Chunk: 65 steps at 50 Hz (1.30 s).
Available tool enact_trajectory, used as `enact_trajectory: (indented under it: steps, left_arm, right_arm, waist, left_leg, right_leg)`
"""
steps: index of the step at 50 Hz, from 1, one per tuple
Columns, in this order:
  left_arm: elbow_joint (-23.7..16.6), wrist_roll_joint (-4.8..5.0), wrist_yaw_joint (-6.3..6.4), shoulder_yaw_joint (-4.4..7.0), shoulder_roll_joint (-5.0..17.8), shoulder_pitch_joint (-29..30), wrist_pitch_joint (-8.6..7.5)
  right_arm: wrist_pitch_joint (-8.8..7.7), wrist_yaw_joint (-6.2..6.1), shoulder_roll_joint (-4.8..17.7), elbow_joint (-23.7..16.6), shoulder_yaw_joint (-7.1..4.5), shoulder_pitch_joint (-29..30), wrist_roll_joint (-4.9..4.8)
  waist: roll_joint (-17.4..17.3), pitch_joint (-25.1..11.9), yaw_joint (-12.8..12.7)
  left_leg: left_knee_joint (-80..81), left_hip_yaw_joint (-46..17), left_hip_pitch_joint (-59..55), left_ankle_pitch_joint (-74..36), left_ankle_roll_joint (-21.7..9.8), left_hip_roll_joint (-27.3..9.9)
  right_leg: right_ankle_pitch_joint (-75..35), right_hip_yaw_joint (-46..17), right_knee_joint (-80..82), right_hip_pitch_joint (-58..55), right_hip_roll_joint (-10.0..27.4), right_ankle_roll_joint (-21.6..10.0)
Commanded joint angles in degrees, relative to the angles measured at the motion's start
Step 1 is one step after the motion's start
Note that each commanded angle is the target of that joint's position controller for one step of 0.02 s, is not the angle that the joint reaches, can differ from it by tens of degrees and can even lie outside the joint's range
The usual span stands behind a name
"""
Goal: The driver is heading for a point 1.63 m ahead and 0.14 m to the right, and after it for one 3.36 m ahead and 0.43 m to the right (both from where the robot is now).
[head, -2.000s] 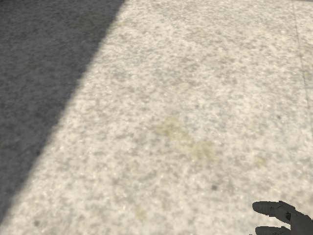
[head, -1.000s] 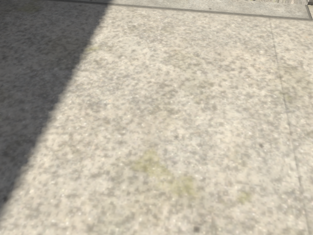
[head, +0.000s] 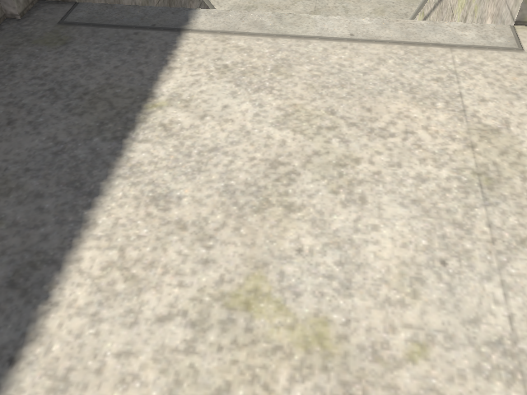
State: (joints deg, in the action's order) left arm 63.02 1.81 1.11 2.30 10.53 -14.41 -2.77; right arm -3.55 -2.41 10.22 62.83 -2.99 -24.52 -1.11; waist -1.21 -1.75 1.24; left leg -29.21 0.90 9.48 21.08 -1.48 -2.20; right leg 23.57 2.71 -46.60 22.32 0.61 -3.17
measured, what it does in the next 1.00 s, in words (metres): walks ahead: left foot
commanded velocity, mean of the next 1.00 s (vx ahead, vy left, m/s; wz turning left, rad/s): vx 0.88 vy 0.00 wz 0.00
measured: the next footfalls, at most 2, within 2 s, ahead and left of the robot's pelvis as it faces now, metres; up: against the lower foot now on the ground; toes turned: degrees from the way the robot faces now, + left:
left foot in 0.58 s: +0.53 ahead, +0.06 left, +0.00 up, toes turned +5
right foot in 1.06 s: +0.99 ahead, -0.07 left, +0.00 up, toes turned -3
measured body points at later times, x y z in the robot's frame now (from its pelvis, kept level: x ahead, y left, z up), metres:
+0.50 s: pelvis +0.26 -0.04 -0.01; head +0.29 -0.04 +0.44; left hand +0.13 +0.18 -0.15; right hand +0.52 -0.24 -0.09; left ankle +0.46 +0.08 -0.70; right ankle +0.05 -0.14 -0.73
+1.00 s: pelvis +0.71 +0.00 -0.02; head +0.75 +0.00 +0.43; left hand +0.97 +0.19 -0.10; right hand +0.60 -0.23 -0.15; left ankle +0.49 +0.06 -0.73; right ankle +0.95 -0.10 -0.70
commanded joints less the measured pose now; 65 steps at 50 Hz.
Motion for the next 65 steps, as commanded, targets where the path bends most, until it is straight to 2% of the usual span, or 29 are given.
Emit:
enact_trajectory:
  steps: [1, 3, 4, 6, 7, 8, 9, 11, 18, 24, 27, 28, 29, 30, 31, 32, 33, 36, 43, 47, 50, 52, 53, 54, 55, 56, 59, 63, 65]
  left_arm:
    - [-7.6, 0.51, -1.07, 0.29, 3.3, 8.8, -3.44]
    - [-6.3, 0.37, -1.18, 0.65, 3.8, 5.1, -4.15]
    - [-6.3, -4.08, -3.09, 0.93, 3.1, -0.1, -2.25]
    - [-1.8, -3.78, -2.61, 2.55, 4.6, -15.4, -1.48]
    - [0.1, -5.4, -1.8, 3.49, 9.2, -25.8, -2.16]
    - [-0.8, -5.44, -1.47, 2.56, 10.9, -23.8, -2.19]
    - [-2.8, -4.98, -1.11, 2.53, 11.4, -15.2, -2.06]
    - [-5.6, -3.86, -1.59, 1.85, 9.1, -7.6, -3.06]
    - [-4.1, -2.82, -1.14, 0.56, 6.0, -13.8, -5.16]
    - [-3.6, -2.34, -1.14, 0.68, 8.2, -15.4, -5.46]
    - [-2.9, -3.67, -0.34, 1.76, 12.6, -15.7, -4.04]
    - [-3.3, -3.82, 0.01, 2.27, 13.8, -13.9, -3.16]
    - [-4.6, -3.92, -0.12, 1.86, 11.2, -13.4, -2.94]
    - [-7.4, -1.66, -2.07, -0.34, 0.0, -18.7, -3.59]
    - [-8.7, -1.05, -2.07, 0.9, 6.0, -13.6, -4.78]
    - [-10.7, -0.96, -1.72, 1.53, 8.1, -6.9, -4.89]
    - [-11.1, -1.67, -1.81, 1.17, 7.5, -4.6, -5.03]
    - [-11.7, -4.06, -3.39, 0.16, 3.1, -5.5, -2.67]
    - [-20.2, -3.83, -4.86, -1.57, 4.1, 15.7, -1.66]
    - [-22.1, -2.72, -4.78, -2.23, 4.8, 21.4, -2.04]
    - [-21.4, -3.13, -3.38, -0.99, 8.5, 15.7, -2.04]
    - [-15.6, -3.0, -1.8, 1.09, 12.4, -4.8, -1.86]
    - [-13.0, -4.0, -0.78, 2.52, 15.5, -15.5, -1.52]
    - [-12.8, -6.12, -0.55, 4.07, 20.7, -15.5, -1.61]
    - [-12.5, -4.31, -1.94, 4.08, 17.0, -14.0, -1.41]
    - [-12.2, -4.11, -2.21, 3.53, 13.9, -7.9, -2.03]
    - [-9.7, -4.21, -1.88, 1.22, 5.6, -4.8, -3.36]
    - [-7.8, -2.31, -1.89, 1.01, 7.3, -7.5, -5.21]
    - [-7.6, -2.06, -2.23, 0.61, 7.5, -8.3, -5.71]
  right_arm:
    - [-2.28, 0.55, 8.4, -4.9, -1.56, 2.9, -0.47]
    - [-2.11, 0.87, 9.9, -5.9, -1.87, 5.1, -1.57]
    - [-0.9, 1.71, 10.8, -5.0, -2.47, 5.1, 3.82]
    - [-0.62, 2.13, 9.5, -5.7, -2.5, 6.8, 4.33]
    - [-1.36, 2.57, 5.3, -8.6, -1.44, 11.6, 4.4]
    - [-2.5, 3.49, 0.6, -13.1, -0.5, 13.9, 3.36]
    - [-2.62, 4.32, 1.9, -15.8, -0.37, 18.1, 3.59]
    - [-2.38, 5.66, 5.1, -15.2, -1.0, 17.4, 3.86]
    - [0.68, 6.51, 4.7, -20.0, -0.1, 27.2, 3.34]
    - [0.57, 5.99, 4.8, -23.5, 0.63, 34.1, 2.49]
    - [0.17, 4.3, 8.9, -20.3, -0.99, 20.4, 2.73]
    - [-0.04, 3.59, 10.9, -16.1, -2.16, 7.1, 2.73]
    - [-0.29, 2.78, 15.2, -13.2, -3.65, -3.6, 3.79]
    - [-0.77, 2.97, 20.3, -12.4, -4.56, -3.6, 5.59]
    - [-0.65, 3.85, 17.8, -12.1, -4.54, -1.6, 3.66]
    - [-1.19, 3.94, 14.1, -11.9, -3.68, 4.6, 3.8]
    - [-1.82, 4.16, 10.3, -11.8, -2.84, 6.7, 3.41]
    - [-2.97, 3.55, 5.4, -9.3, -1.0, 7.1, 2.79]
    - [-4.79, 3.78, 6.6, -7.7, -0.2, -1.8, 1.08]
    - [-5.18, 2.81, 9.9, -6.0, -0.12, -6.8, 0.65]
    - [-3.83, 1.68, 13.5, -5.5, -0.49, -7.1, 2.22]
    - [-2.0, 0.64, 15.8, -5.7, -1.24, -3.5, 3.59]
    - [-1.82, 0.7, 13.9, -6.7, -1.09, -1.5, 3.77]
    - [-2.38, 2.63, 2.4, -9.3, 1.13, -8.7, 1.33]
    - [-3.64, 2.46, 8.2, -10.2, 0.23, -5.5, -0.24]
    - [-3.91, 1.99, 9.2, -12.7, 0.06, 2.6, -0.29]
    - [-2.45, 3.32, 6.1, -14.2, 0.91, 5.9, 2.45]
    - [-0.38, 5.25, 4.7, -18.0, 1.98, 13.6, 3.97]
    - [-1.05, 5.43, 4.8, -20.8, 2.65, 20.1, 4.0]
  waist:
    - [-7.6, 10.0, -1.4]
    - [-7.2, 7.8, -3.4]
    - [-6.7, 6.9, -5.6]
    - [2.5, 4.1, -12.0]
    - [18.0, 0.8, -16.3]
    - [23.0, 1.3, -12.3]
    - [14.2, 6.7, -7.9]
    - [1.8, 5.9, -3.8]
    - [2.9, 10.7, -2.9]
    - [4.9, 10.9, -3.0]
    - [10.8, 0.2, 4.1]
    - [10.1, -5.8, 10.3]
    - [6.5, -12.3, 13.5]
    - [-12.5, -18.0, 5.1]
    - [-9.9, -17.7, 6.4]
    - [-5.4, -6.1, 3.7]
    - [1.4, -2.7, 2.5]
    - [-0.1, 1.9, -3.6]
    - [1.2, 12.4, -0.3]
    - [-0.2, 11.5, 1.2]
    - [-5.2, 3.7, -2.7]
    - [-7.0, -6.4, -12.9]
    - [-5.8, -11.7, -17.0]
    - [13.7, -17.4, -7.8]
    - [10.6, -20.9, -9.5]
    - [6.3, -8.2, -7.4]
    - [-1.4, 1.9, -0.8]
    - [1.7, 8.7, 0.8]
    - [0.6, 12.3, 0.6]
  left_leg:
    - [21.5, -23.7, 1.1, 18.3, -9.8, -18.6]
    - [19.6, -12.8, 8.2, 12.8, -6.7, -12.0]
    - [17.1, -8.5, 12.3, 18.2, -7.9, -7.8]
    - [-2.5, -2.9, 24.4, 9.4, -8.2, -3.2]
    - [-29.6, 3.2, 34.6, 5.4, -6.2, 1.8]
    - [-41.5, -4.4, 46.8, 6.7, -6.5, 6.6]
    - [-47.9, -6.2, 52.8, -0.5, -6.7, -0.7]
    - [-43.9, -4.7, 45.6, -10.2, -4.7, -5.5]
    - [-26.3, 1.6, 42.0, -18.5, -0.4, -4.6]
    - [-6.5, 7.6, 27.2, -20.5, -5.2, 0.0]
    - [-6.7, 8.9, 9.7, -10.9, -8.7, 6.4]
    - [-3.2, 8.5, -4.7, -10.4, -9.5, 7.3]
    - [-4.8, -1.9, -22.2, 1.7, -10.4, -1.6]
    - [5.6, -34.9, -36.6, 26.2, -14.8, -18.9]
    - [17.6, -50.1, -32.4, 31.5, -14.1, -18.6]
    - [16.8, -38.6, -23.5, 22.7, -12.7, -16.6]
    - [16.9, -30.5, -14.5, 12.6, -12.2, -15.1]
    - [20.8, -18.5, 1.1, 6.6, -9.9, -9.9]
    - [28.5, -2.6, 5.4, -21.0, -8.3, -2.7]
    - [30.3, 0.8, -7.7, -48.0, -6.3, -5.3]
    - [15.5, 2.1, -20.5, -80.7, -4.8, -7.9]
    - [-10.1, 2.8, -18.4, -80.5, -5.2, -8.9]
    - [-28.5, 2.6, -6.6, -65.2, -5.9, -6.6]
    - [-54.0, 0.7, 20.6, -4.3, -4.0, 4.2]
    - [-60.6, -7.1, 29.4, 2.8, -5.5, 6.3]
    - [-57.7, -6.8, 34.2, -3.9, -6.2, 1.8]
    - [-48.5, -6.9, 26.7, -7.5, -5.5, -2.8]
    - [-38.1, -2.8, 31.3, -10.8, -2.4, -6.4]
    - [-24.9, 1.6, 28.5, -18.2, -1.2, -5.5]
  right_leg:
    - [0.8, -4.0, -5.2, 17.0, 5.9, -1.8]
    - [-0.5, 1.7, 7.7, 0.2, 2.4, -1.1]
    - [-0.3, 8.1, 13.8, -9.8, -2.6, -0.1]
    - [-4.2, 8.2, 17.6, -32.4, -4.1, 0.8]
    - [16.1, -15.2, 27.0, -38.3, 11.4, -1.4]
    - [30.5, -45.7, 41.1, -35.2, 21.3, -6.9]
    - [35.5, -48.0, 42.1, -29.7, 25.2, -10.4]
    - [20.3, -32.1, 39.7, -21.8, 19.4, -8.4]
    - [-6.6, -10.6, 46.9, -19.0, 10.8, -7.8]
    - [-41.3, -0.8, 47.2, -27.0, 11.8, -6.7]
    - [-78.5, 1.7, 23.6, -31.9, 13.7, -5.1]
    - [-76.3, 2.9, 7.9, -27.1, 12.3, -4.4]
    - [-57.0, 1.9, -11.8, -12.1, 9.1, -4.4]
    - [0.6, -2.5, -33.0, 12.1, -1.6, -2.7]
    - [-0.7, -10.1, -38.5, 17.8, -2.5, -4.9]
    - [-7.7, -8.0, -38.6, 21.9, 1.5, -5.4]
    - [-11.6, -7.6, -35.1, 19.2, 3.9, -5.4]
    - [-12.3, -7.8, -28.6, 12.5, 7.4, -3.5]
    - [-29.9, 1.9, -0.9, 16.6, 7.0, -0.3]
    - [-36.1, 5.9, 13.5, 9.9, 2.3, -3.1]
    - [-25.1, 7.5, 14.9, 2.9, -4.4, -5.4]
    - [-18.9, 4.9, 17.4, -16.3, -5.2, -7.4]
    - [-9.2, -1.7, 14.1, -30.9, 1.5, -9.1]
    - [2.4, -32.2, 16.6, -49.7, 20.2, -16.4]
    - [10.1, -50.3, 28.4, -50.6, 21.1, -17.9]
    - [5.7, -39.7, 31.1, -41.1, 18.7, -15.4]
    - [-5.0, -22.5, 35.4, -17.9, 11.9, -10.3]
    - [-9.7, -13.1, 42.5, -9.4, 8.0, -9.2]
    - [-38.1, -5.5, 41.8, -6.1, 5.1, -8.4]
